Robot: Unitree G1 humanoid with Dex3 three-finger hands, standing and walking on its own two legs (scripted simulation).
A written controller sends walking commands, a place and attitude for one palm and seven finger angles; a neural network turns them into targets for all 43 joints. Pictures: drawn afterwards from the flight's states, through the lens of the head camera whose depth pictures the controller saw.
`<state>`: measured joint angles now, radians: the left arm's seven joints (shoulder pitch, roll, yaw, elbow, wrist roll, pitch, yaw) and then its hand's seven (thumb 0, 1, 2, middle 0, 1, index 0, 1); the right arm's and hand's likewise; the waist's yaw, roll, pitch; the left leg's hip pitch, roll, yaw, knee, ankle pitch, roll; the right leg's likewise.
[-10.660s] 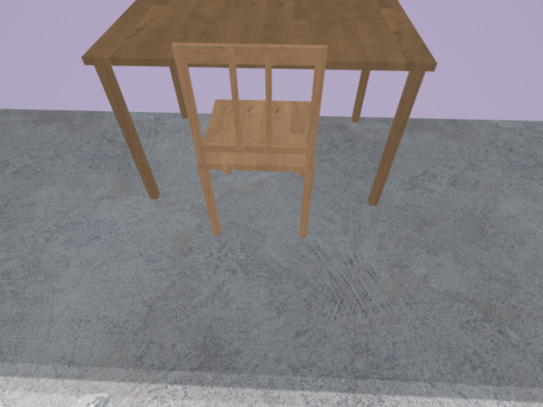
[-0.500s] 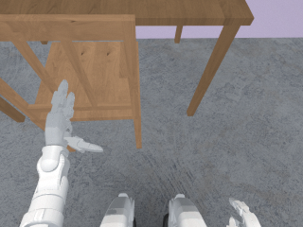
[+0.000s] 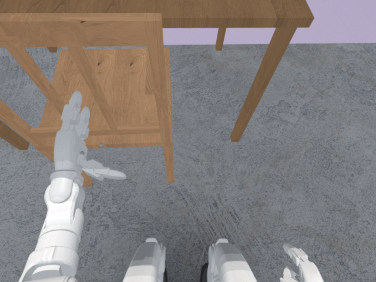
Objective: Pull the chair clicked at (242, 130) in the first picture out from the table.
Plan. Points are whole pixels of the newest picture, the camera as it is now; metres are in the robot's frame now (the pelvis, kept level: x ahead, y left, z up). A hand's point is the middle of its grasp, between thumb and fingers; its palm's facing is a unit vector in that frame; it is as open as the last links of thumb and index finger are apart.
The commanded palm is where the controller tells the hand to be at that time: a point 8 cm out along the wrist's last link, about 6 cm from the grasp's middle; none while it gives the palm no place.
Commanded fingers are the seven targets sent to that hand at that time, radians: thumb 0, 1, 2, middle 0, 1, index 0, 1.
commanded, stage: push the fingers through the gap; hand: left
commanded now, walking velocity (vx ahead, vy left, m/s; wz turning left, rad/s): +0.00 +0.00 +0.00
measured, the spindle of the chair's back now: (53, 96) +0.51 +0.32 +0.02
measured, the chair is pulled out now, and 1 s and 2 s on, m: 0.00 0.00 0.00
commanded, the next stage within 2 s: hook a spindle and tug to test in 1.40 s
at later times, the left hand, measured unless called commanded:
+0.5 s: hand (101, 123) +0.43 +0.20 +0.02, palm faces +0.09 -1.00 -0.03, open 17.0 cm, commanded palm +0.41 +0.24 +0.02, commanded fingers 0.00 -0.50 0.30 -0.06 -0.08 -0.06 -0.08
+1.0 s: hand (106, 105) +0.48 +0.19 +0.02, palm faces +0.09 -1.00 -0.02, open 17.0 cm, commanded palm +0.46 +0.24 +0.02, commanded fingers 0.00 -0.50 0.30 -0.06 -0.08 -0.06 -0.08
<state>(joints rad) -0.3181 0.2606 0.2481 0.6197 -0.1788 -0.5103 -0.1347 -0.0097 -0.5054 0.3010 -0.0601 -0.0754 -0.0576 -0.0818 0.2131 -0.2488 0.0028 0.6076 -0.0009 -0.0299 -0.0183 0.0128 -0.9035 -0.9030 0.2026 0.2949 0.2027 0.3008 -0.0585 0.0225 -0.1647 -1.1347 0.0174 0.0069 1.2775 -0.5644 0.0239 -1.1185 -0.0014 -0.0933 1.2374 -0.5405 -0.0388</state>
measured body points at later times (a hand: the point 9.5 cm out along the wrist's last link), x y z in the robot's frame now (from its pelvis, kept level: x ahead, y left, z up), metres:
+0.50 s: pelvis +0.00 +0.00 +0.00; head +0.14 +0.01 +0.43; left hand +0.42 +0.25 +0.03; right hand +0.08 -0.26 -0.12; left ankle +0.02 +0.10 -0.62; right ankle +0.02 -0.10 -0.62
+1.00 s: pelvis +0.00 +0.01 +0.00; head +0.15 +0.03 +0.42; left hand +0.47 +0.25 +0.03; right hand +0.04 -0.26 -0.12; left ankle +0.02 +0.10 -0.62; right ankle +0.02 -0.10 -0.62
